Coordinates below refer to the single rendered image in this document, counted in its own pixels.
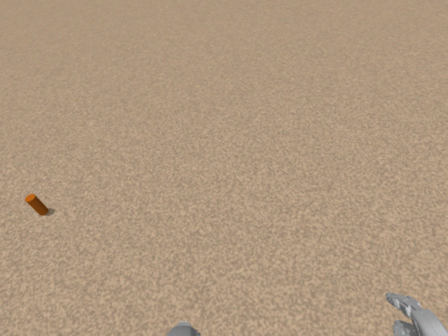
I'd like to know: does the can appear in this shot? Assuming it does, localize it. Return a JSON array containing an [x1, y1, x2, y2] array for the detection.
[[25, 194, 48, 216]]

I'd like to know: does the right robot hand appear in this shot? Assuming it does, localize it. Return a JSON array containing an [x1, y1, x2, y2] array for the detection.
[[386, 293, 448, 336]]

